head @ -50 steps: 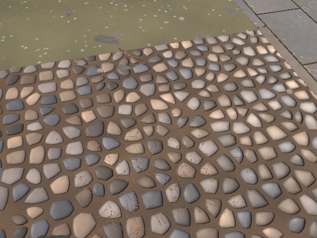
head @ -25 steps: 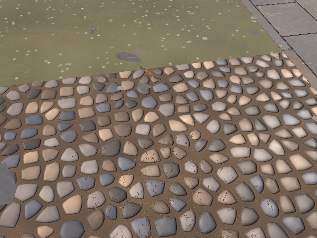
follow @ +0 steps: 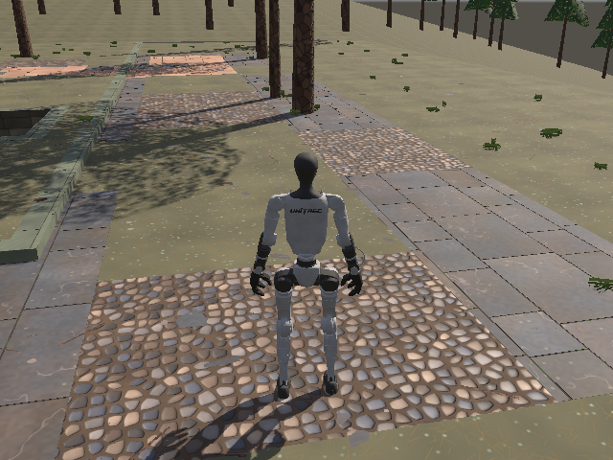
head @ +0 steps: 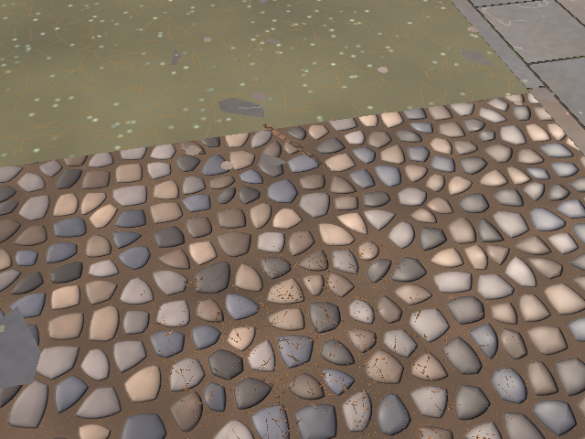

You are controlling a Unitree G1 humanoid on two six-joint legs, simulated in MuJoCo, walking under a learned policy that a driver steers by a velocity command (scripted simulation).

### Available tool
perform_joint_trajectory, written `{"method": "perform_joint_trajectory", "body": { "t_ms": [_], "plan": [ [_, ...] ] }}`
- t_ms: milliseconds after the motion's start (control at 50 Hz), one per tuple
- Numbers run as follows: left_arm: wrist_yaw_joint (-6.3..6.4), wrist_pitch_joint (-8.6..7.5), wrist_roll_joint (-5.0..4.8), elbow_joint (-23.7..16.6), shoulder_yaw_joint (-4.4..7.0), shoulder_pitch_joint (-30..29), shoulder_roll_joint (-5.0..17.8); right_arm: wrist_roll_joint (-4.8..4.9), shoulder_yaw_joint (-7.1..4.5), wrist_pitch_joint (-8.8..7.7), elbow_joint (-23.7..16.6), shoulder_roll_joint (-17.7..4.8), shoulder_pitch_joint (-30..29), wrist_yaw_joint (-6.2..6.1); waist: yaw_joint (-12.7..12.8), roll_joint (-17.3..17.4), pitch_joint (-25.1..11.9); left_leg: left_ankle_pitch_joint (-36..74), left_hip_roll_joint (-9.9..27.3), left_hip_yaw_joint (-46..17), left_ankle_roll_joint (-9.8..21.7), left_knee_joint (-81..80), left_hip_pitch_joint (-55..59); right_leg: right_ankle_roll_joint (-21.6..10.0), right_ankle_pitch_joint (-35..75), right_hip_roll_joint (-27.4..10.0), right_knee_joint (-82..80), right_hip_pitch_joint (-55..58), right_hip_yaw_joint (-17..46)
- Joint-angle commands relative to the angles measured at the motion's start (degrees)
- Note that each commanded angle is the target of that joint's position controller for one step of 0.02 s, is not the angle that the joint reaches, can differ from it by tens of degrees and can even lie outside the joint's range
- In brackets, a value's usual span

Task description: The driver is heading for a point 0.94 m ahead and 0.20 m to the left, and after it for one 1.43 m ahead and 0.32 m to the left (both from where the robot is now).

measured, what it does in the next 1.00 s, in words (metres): walks ahead: left foot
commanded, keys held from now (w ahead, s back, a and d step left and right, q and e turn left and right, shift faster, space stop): w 0.50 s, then no key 0.40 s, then w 0.10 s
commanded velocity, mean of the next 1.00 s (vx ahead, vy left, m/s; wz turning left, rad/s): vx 0.25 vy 0.00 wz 0.00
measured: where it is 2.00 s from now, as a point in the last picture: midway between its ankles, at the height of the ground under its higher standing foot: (280, 340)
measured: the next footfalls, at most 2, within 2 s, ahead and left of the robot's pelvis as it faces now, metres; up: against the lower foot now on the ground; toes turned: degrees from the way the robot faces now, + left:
left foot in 0.68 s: +0.41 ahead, +0.10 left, +0.00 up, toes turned +2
right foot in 1.08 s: +0.36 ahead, -0.10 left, +0.00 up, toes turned -2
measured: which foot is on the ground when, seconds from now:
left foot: down 0.00-0.24, up 0.26-0.66, down 0.68-1.00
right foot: down 0.00-0.68, up 0.70-1.00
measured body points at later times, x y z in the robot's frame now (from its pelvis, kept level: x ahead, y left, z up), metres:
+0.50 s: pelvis +0.12 -0.03 +0.01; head +0.14 -0.04 +0.46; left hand +0.04 +0.21 -0.13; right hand +0.29 -0.28 -0.11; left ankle +0.23 +0.13 -0.68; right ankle +0.02 -0.12 -0.74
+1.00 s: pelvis +0.30 +0.02 +0.00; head +0.32 +0.02 +0.45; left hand +0.39 +0.28 -0.14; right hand +0.39 -0.24 -0.14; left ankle +0.37 +0.10 -0.74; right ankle +0.33 -0.12 -0.72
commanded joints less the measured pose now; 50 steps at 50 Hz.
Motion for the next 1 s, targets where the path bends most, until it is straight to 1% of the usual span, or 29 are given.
{"method": "perform_joint_trajectory", "body": {
  "t_ms": [20, 80, 120, 160, 180, 220, 240, 260, 280, 300, 320, 380, 420, 480, 540, 580, 620, 660, 680, 700, 720, 740, 760, 780, 820, 880, 920, 960, 1000],
  "plan": [
    [0.23, -0.41, -0.03, -0.12, 0.83, 0.92, 5.67, 0.07, -1.07, -0.35, -0.41, -5.82, 2.63, -0.33, 0.07, 0.79, -2.83, 5.75, 0.83, -0.62, 0.8, -5.94, -3.28, -1.66, 6.98, -0.18, -3.11, 3.74, -0.21],
    [0.1, -0.95, -0.65, 0.02, 1.06, 0.33, 5.92, 0.96, -1.98, -0.07, -0.37, -8.44, 3.28, -0.83, -0.58, 4.58, 2.97, -23.3, 3.8, -6.56, 5.17, -9.91, -7.03, -2.83, -17.64, 2.81, 2.14, -5.58, -3.34],
    [-0.61, -2.93, -0.88, -1.31, 0.69, -1.95, 4.08, 1.65, -2.98, -1.02, 0.32, -11.33, 6.66, -0.86, -1.85, 9.95, 6.12, -31.72, 12.45, -18.73, 10.08, -16.55, -5.81, -2.96, -13.31, 2.77, 10.91, -12.15, -5.44],
    [-1.67, -4.68, -1.44, -1.8, 0.52, -2.03, 3.26, 1.84, -3.42, -2.12, 0.32, -11.79, 5.96, -0.7, -0.89, 11.0, 8.49, -28.65, 17.82, -25.31, 13.22, -19.07, -7.71, -4.55, -10.9, -0.59, 15.14, -13.37, -3.04],
    [-2.09, -5.28, -1.8, -1.37, 0.49, -0.51, 3.08, 1.92, -3.3, -2.45, -0.42, -11.04, 3.92, -0.44, 0.49, 10.34, 8.48, -25.13, 16.96, -22.98, 12.32, -17.9, -8.14, -5.53, -12.17, -1.01, 11.58, -11.33, -3.2],
    [-2.36, -5.87, -1.81, 2.79, 1.17, 8.84, 3.66, 2.41, -3.04, -2.45, -2.34, -9.85, -1.35, 0.13, 5.2, 7.11, 6.03, -16.69, 10.27, -13.04, 8.24, -11.27, -15.32, -6.21, -5.04, 1.41, -1.45, 5.87, -5.2],
    [-2.31, -5.89, -1.27, 4.87, 2.03, 14.68, 6.02, 1.97, -2.4, -2.75, -3.26, -7.59, -2.76, 0.37, 6.9, 1.12, 3.42, -8.18, 5.7, -6.69, 5.61, -0.1, -19.74, -6.67, -4.14, -2.2, -4.94, 13.71, 1.97],
    [-2.41, -6.12, -1.45, 6.2, 3.69, 22.13, 12.71, 1.51, -1.53, -3.48, -5.48, -4.08, -3.55, 0.34, 8.35, -14.83, 0.01, -6.68, -1.91, 3.09, 1.2, 20.13, -29.13, -12.92, -13.64, -14.03, -14.78, 21.09, 23.71],
    [-3.09, -7.15, -0.37, 5.87, 2.98, 22.99, 12.53, 2.57, -1.94, -4.38, -6.72, -5.35, -4.88, 0.1, 8.18, -15.05, -0.24, -15.05, -2.93, -2.7, 1.38, 33.52, -35.7, -18.51, -16.26, -21.34, -19.99, 21.06, 39.58],
    [-3.06, -8.07, -0.23, 4.46, 1.76, 18.24, 8.99, 3.76, -2.31, -5.03, -6.46, -6.52, -3.9, 0.5, 5.19, -8.38, 3.0, -11.74, 0.54, -6.13, 2.88, 40.25, -40.07, -18.01, -15.42, -21.41, -19.14, 19.97, 35.84],
    [-3.15, -8.59, -0.42, 3.15, 1.08, 15.43, 6.77, 3.79, -2.26, -5.54, -5.52, -6.24, -2.48, 1.03, 3.74, -6.07, 3.46, -5.99, 2.67, -6.02, 4.21, 41.28, -41.1, -15.88, -13.24, -18.71, -19.02, 19.42, 29.14],
    [-3.2, -8.01, -0.27, 2.26, -0.36, 14.41, 3.82, 2.03, -3.23, -5.91, -5.43, -6.85, -4.0, 1.95, 2.49, -4.45, 3.07, 4.83, 6.26, -3.3, 4.06, 34.14, -38.03, -11.36, 4.53, -13.39, -20.11, 17.21, 14.6],
    [-2.42, -7.3, -0.06, 2.48, -0.57, 16.86, 4.48, 1.73, -2.89, -5.28, -6.09, -4.78, -5.85, 2.59, 2.83, -4.58, 2.49, 7.75, 5.97, -0.95, 2.18, 29.56, -36.75, -11.62, 13.54, -11.93, -20.63, 16.46, 9.67],
    [-1.32, -6.71, 0.27, 1.6, -0.42, 17.13, 6.94, 1.7, -1.65, -4.84, -9.23, -2.24, -13.77, 2.82, 4.02, -3.71, 4.54, 13.68, 4.46, 1.32, 0.42, 16.42, -33.12, -11.63, 16.53, -10.44, -22.57, 11.11, 5.02],
    [-0.93, -6.39, 0.1, 1.87, -0.19, 19.16, 8.09, 1.77, -1.17, -4.79, -10.98, -2.48, -18.71, 3.33, 4.8, -4.91, 6.07, 18.63, 1.5, 3.87, 0.57, 7.05, -25.69, -10.98, 22.98, -9.8, -22.69, 7.43, 1.82],
    [-0.8, -5.99, -0.36, 2.48, -0.03, 19.85, 8.18, 1.89, -1.32, -4.85, -11.75, -3.41, -19.14, 3.76, 3.61, -5.83, 5.36, 20.39, 0.72, 2.78, 1.93, 3.79, -22.14, -9.82, 30.83, -10.67, -19.69, 9.39, 0.58],
    [-0.64, -5.54, -0.26, 2.03, 0.41, 17.81, 9.04, 1.62, -2.41, -4.92, -10.71, -6.21, -14.36, 3.87, -0.08, -7.2, 1.14, 20.4, -0.83, 1.78, 4.03, 2.58, -15.79, -7.8, 41.94, -11.46, -13.56, 12.83, 0.09],
    [-0.63, -4.86, -0.17, 0.92, 0.49, 15.09, 8.97, 0.91, -4.23, -4.9, -6.08, -9.58, -0.88, 3.46, -7.11, -6.26, -7.02, 25.12, -2.58, 2.51, 6.55, 0.09, -0.04, -4.8, 48.3, -8.47, 1.56, 12.06, -1.49],
    [-0.76, -4.85, 0.83, -0.11, -0.01, 16.54, 7.61, -0.12, -4.84, -4.72, -4.53, -12.63, 5.42, 2.9, -8.34, -0.85, -13.22, 43.62, 5.63, -4.97, 8.86, 3.41, 14.86, -2.65, 31.9, -5.29, 15.19, 2.04, -2.41],
    [-1.29, -5.22, 1.6, 1.18, -2.1, 27.14, -0.28, -1.43, -4.46, -4.12, -4.08, -15.23, 6.48, 2.85, -2.44, 15.6, -23.79, 61.72, 21.99, -24.65, 20.02, 4.04, 31.03, 0.67, -19.73, 4.48, 38.46, -12.6, -2.25],
    [-1.73, -5.88, -0.44, 3.26, -1.41, 29.11, 2.01, -0.56, -3.72, -3.8, -3.75, -11.96, 7.34, 3.41, -3.7, 13.26, -29.79, 52.33, 23.15, -33.98, 23.38, -3.18, 28.34, 1.07, -24.9, 5.65, 48.18, -13.68, 7.36],
    [-1.8, -5.99, -1.7, 1.38, -0.48, 22.48, 5.26, 0.63, -3.21, -3.81, -4.84, -10.16, 0.3, 3.44, -2.61, 8.78, -19.54, 41.88, 20.43, -26.29, 20.62, -6.09, 18.32, 0.86, -21.97, 2.29, 49.65, -17.49, 5.58],
    [-1.25, -5.65, -1.6, -0.14, -0.36, 16.96, 5.45, 0.81, -2.34, -3.92, -5.8, -7.38, -5.39, 3.22, -1.47, 3.82, -12.33, 36.15, 17.47, -20.22, 17.63, -8.38, 9.37, 0.84, -17.53, -0.51, 47.05, -18.43, 3.07],
    [-0.49, -4.91, -0.99, -0.41, 0.02, 14.49, 5.44, 0.36, -1.46, -4.27, -6.0, -5.22, -8.38, 3.23, -0.19, 1.13, -8.63, 35.67, 15.24, -15.69, 16.0, -10.37, 1.31, 1.02, -14.41, -2.53, 43.49, -16.11, 2.65],
    [0.24, -3.34, -0.21, -0.56, 0.25, 15.53, 4.02, -1.12, -1.12, -4.47, -4.88, -4.47, -10.1, 3.34, 2.47, 3.66, -7.16, 33.15, 12.12, -10.46, 14.37, -12.85, -8.43, 0.71, -11.2, -4.29, 35.35, -7.64, 2.59],
    [1.05, -2.11, 0.22, -1.33, -0.28, 14.27, 1.84, -1.86, -1.21, -4.35, -3.76, -5.75, -10.1, 2.68, 3.53, 5.85, -7.55, 30.33, 10.57, -7.29, 14.94, -13.94, -12.42, 0.99, -11.38, -3.8, 19.87, -2.66, 0.9],
    [0.95, -1.31, 0.38, -1.85, -0.12, 12.04, 3.21, -0.9, -1.8, -3.57, -3.4, -8.04, -8.87, 1.9, 2.51, 5.79, -9.56, 11.61, 10.84, -8.99, 14.72, -16.56, -12.6, 0.6, -4.97, -3.31, 13.7, 0.14, -0.06],
    [0.46, -1.09, 0.41, -2.51, 0.68, 10.19, 5.69, 0.82, -3.17, -2.48, -3.42, -12.24, -8.3, 1.2, 2.33, 7.99, -7.2, -11.44, 11.76, -12.89, 13.75, -21.2, -15.48, -0.6, -1.86, -1.39, 12.93, 0.42, -2.93],
    [0.04, -1.82, 0.53, -2.66, 1.06, 8.77, 6.11, 1.51, -3.29, -2.0, -3.55, -11.48, -8.17, 0.55, 2.88, 7.3, -3.7, -18.78, 12.79, -15.17, 12.64, -23.04, -17.17, -2.62, -3.55, -1.49, 11.11, -0.31, -3.56]
  ]
}}
Velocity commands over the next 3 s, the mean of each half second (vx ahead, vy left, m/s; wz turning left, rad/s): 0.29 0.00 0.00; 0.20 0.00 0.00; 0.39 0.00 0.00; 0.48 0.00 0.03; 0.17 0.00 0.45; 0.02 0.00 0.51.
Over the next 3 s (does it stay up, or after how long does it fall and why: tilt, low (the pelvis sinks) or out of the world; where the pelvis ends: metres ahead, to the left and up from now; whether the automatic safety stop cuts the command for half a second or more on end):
stays up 0.94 0.08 0.00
